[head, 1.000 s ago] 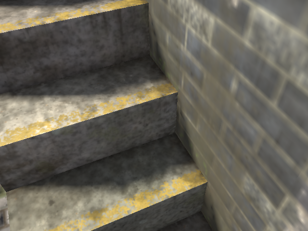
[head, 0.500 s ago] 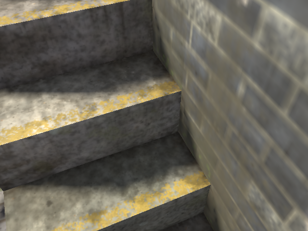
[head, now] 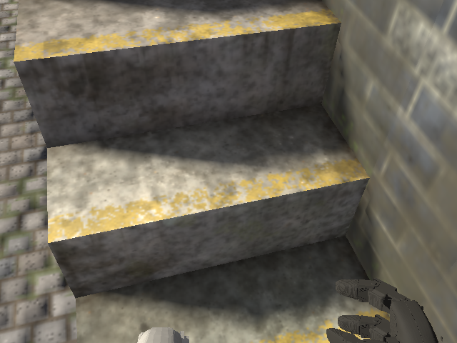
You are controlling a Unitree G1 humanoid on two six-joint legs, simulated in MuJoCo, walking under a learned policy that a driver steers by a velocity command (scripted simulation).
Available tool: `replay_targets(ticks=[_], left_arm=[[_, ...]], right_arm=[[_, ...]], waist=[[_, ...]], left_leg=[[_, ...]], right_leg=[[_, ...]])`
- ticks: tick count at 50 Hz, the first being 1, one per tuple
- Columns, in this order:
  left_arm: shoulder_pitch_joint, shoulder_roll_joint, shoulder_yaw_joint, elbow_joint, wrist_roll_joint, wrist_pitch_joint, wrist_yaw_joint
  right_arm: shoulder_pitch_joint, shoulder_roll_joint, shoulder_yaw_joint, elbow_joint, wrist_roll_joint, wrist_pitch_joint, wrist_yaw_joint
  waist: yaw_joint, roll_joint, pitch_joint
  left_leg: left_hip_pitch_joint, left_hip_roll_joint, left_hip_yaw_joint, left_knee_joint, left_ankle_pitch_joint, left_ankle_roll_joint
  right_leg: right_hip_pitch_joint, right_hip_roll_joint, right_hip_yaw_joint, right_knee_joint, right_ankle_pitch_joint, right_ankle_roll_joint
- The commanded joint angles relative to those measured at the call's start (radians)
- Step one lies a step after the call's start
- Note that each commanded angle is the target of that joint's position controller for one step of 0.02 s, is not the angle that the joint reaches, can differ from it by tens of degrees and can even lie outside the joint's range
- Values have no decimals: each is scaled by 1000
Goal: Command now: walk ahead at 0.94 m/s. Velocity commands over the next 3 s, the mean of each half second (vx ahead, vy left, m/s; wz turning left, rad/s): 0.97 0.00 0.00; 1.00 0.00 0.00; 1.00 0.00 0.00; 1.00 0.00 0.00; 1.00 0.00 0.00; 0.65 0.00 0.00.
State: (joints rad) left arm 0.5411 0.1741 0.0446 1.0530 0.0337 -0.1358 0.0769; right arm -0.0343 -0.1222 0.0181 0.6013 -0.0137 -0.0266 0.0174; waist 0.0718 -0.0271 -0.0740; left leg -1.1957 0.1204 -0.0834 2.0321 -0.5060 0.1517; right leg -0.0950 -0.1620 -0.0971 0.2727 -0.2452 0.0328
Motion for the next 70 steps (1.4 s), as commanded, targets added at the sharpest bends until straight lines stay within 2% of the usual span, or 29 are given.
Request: replay_targets(ticks=[1,2,3,4,5,6,7,8,11,17,23,27,29,31,33,34,36,38,40,42,44,46,48,51,54,55,57,59,70], left_arm=[[-247,302,49,-192,-69,-32,-21],[-267,314,47,-169,-50,-41,-41],[-165,230,20,-178,-69,-60,-54],[-195,292,49,-189,-60,-63,-74],[-191,148,31,-248,-29,-51,-96],[-137,-39,0,-251,-8,-21,-95],[-278,-146,-28,-313,-13,7,-58],[-387,-120,-33,-409,-1,28,-41],[-325,1,-10,-412,40,86,-57],[-350,104,20,-406,-32,147,-69],[-211,190,54,-397,-64,170,-65],[314,176,23,-228,-33,141,-82],[75,6,-33,-158,-39,69,-142],[-90,7,-63,-197,35,43,-122],[-153,108,-64,-260,153,-9,-96],[80,252,-10,-212,146,-47,-67],[70,297,27,-206,76,-20,-9],[-134,273,5,-272,-45,14,-9],[-341,277,9,-373,-1,30,-38],[-537,125,-21,-588,13,79,-30],[-156,95,-13,-544,-2,108,2],[370,106,30,-343,-59,142,22],[546,73,13,-273,-51,154,27],[175,29,-39,-281,-11,94,-23],[-213,107,-52,-400,89,32,-39],[-289,354,38,-456,39,9,19],[-291,238,-2,-344,-12,-28,28],[-126,272,10,-255,7,-44,41],[159,-22,-13,-61,-15,-19,15]], right_arm=[[98,-43,14,-87,41,29,3],[386,-114,-30,-1,21,25,-8],[496,-184,-67,107,70,-12,-26],[692,-216,-100,108,81,-17,-50],[673,-323,-139,155,63,-22,-58],[552,-350,-151,160,13,-27,-36],[332,-247,-112,116,13,-9,-31],[214,-205,-87,100,-43,19,-55],[61,-99,-36,155,-67,-15,-52],[-49,-205,-56,95,-46,-78,-74],[-71,-268,-77,-1,-45,-112,-80],[-315,-154,-26,-129,-46,-124,-61],[105,-86,-18,-9,22,-70,-60],[120,78,0,-60,46,-54,-34],[-121,117,59,-266,63,-41,-21],[-275,-18,49,-329,-12,-61,-7],[-285,-192,11,-338,-81,-63,19],[215,-257,-64,-155,-53,-31,7],[477,-314,-122,48,18,-1,-19],[112,-223,-98,-63,-7,-31,-29],[-198,-83,-57,-138,-73,-53,-86],[-576,-80,-16,-206,-138,-59,-111],[-644,-30,20,-163,-121,-65,-109],[-165,64,52,-88,-4,-6,-85],[93,219,70,-171,-32,-8,-76],[111,107,53,-208,-69,-2,-53],[-85,-185,-48,-139,-45,11,-28],[-231,-150,-51,-159,1,40,-3],[-286,79,19,-104,-27,44,7]], waist=[[-118,-100,90],[-218,-112,-36],[-189,118,-273],[-310,148,-461],[-242,401,-536],[-128,385,-656],[-88,288,-587],[-59,231,-434],[69,109,-80],[84,-5,95],[63,78,38],[278,85,140],[98,-271,138],[-53,-15,-79],[-144,132,104],[-35,44,185],[-7,-3,159],[-241,262,-125],[-367,573,-108],[-154,26,162],[139,-166,131],[469,-322,-26],[568,-268,42],[207,-255,45],[-208,159,33],[-217,-41,-22],[-91,260,120],[17,223,195],[24,-89,132]], left_leg=[[714,-27,236,-477,-224,3],[957,-95,306,-443,-272,11],[1376,-159,192,-571,-143,32],[1462,-115,-24,-952,-119,-46],[1570,12,-301,-1213,-296,-97],[1437,86,-440,-1225,-570,-160],[1151,81,-482,-1203,-584,-223],[845,109,-585,-1382,-747,-222],[457,69,-362,-1371,-585,-60],[380,89,-204,-1555,-296,39],[421,129,-51,-1578,-155,101],[153,-104,331,-1206,-119,-206],[263,-270,311,-424,-263,-22],[192,-341,101,336,-147,8],[49,-301,22,18,-122,-54],[-50,-301,232,-208,-201,-95],[252,-185,247,-854,-254,-73],[1177,-191,140,-930,-7,54],[1217,-32,-344,-1195,-30,257],[421,122,-639,-1315,-213,192],[-56,154,-588,-1195,-214,94],[-274,116,-150,-969,-173,65],[-281,-13,201,-699,-217,-80],[-28,-269,148,156,-183,-51],[-286,-220,-126,619,368,-144],[-420,-161,-99,601,408,-178],[-294,-123,-122,438,557,-198],[-328,-98,-104,292,505,-179],[-506,7,147,320,433,-67]], right_leg=[[-539,-165,-68,-490,198,-279],[-460,-115,-157,-201,764,-315],[-612,-49,-52,188,1183,-318],[-615,-16,26,502,847,-304],[-808,78,196,859,219,-255],[-793,217,396,1419,130,-174],[-812,226,525,1672,203,-146],[-837,239,419,1756,218,-109],[-817,262,243,1822,257,-19],[-796,292,163,1664,246,76],[-445,220,-45,1398,157,39],[117,97,-272,362,123,-166],[82,42,-209,-42,466,-154],[91,2,-88,82,600,-105],[-12,-58,27,-12,718,-84],[89,-107,121,-68,1132,-120],[54,-305,260,-247,924,-242],[-444,-183,90,285,1115,-187],[-811,200,74,1136,-198,-136],[-662,164,502,1484,-461,-145],[-270,36,521,1327,-283,-136],[90,147,124,1364,78,-36],[132,66,-22,686,206,-117],[-26,93,-116,230,400,-141],[-162,-183,488,168,-192,27],[-84,-444,1016,-237,-818,-71],[-231,-313,882,-171,-707,-12],[-114,-257,696,-128,-549,-58],[123,-137,315,-104,-362,-161]])
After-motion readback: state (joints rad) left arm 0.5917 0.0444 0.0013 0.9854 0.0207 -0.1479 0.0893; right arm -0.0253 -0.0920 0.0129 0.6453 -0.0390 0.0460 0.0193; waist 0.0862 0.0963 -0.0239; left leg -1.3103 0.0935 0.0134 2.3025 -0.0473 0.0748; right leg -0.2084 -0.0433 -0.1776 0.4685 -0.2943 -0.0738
